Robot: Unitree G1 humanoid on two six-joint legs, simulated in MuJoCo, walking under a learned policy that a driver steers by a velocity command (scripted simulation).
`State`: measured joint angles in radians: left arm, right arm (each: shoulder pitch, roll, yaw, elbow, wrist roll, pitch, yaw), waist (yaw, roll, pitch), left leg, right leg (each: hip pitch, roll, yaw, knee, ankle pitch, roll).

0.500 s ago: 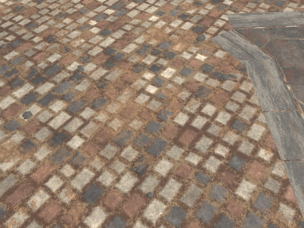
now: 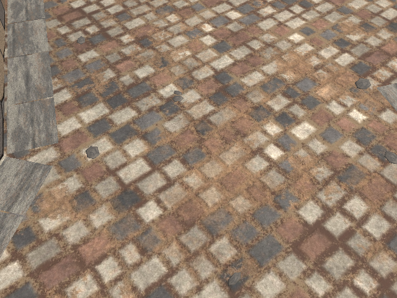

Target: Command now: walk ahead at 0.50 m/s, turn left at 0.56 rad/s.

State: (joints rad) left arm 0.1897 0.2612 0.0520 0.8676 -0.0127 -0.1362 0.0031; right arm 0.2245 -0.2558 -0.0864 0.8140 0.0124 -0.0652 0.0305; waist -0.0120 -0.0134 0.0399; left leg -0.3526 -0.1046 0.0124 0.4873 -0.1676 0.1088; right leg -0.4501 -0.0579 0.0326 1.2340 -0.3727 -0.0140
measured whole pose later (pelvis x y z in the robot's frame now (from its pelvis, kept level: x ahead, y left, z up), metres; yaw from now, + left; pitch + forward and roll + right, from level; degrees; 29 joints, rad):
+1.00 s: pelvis +0.58 -0.06 +0.00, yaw -19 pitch +3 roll +0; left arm 0.31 0.29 0.05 0.74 0.00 -0.04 0.01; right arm 0.16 -0.26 -0.05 0.71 -0.01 -0.11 0.02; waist 0.01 -0.03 0.00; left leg -0.36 -0.05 -0.04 0.48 -0.16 0.02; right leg -0.41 0.07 0.11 1.16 -0.48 0.00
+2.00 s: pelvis +0.66 -0.05 +0.01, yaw +13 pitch +3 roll -3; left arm 0.12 0.31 0.09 0.72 0.00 0.01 0.04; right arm 0.19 -0.30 -0.06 0.61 0.00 0.03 -0.03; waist -0.01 -0.02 0.03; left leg -0.31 -0.07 -0.14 0.46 -0.18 0.06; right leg -0.51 0.02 0.08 0.92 -0.34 0.09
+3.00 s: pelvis +0.89 -0.05 -0.02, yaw +0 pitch +2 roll +2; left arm 0.06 0.29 0.05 0.58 -0.02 -0.03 -0.07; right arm 0.41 -0.31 -0.08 0.84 0.02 -0.06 -0.01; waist -0.08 -0.02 0.05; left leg 0.14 0.07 0.21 0.36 -0.48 -0.06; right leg -0.57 -0.02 -0.05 0.62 -0.12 -0.10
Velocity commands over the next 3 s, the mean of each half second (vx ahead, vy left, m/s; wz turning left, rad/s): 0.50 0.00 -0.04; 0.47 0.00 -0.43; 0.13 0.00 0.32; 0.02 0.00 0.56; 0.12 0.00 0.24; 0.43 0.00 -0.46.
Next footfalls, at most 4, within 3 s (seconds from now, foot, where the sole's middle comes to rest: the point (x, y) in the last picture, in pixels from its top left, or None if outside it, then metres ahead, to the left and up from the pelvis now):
0.40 right None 0.41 -0.14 -0.77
0.88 left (199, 228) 0.70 0.01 -0.77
1.28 right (265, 223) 0.72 -0.23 -0.77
1.68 left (191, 225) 0.71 0.04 -0.77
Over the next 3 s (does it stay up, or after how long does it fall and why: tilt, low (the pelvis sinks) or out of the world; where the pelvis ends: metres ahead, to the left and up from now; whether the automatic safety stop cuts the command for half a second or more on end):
stays up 0.89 -0.05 -0.02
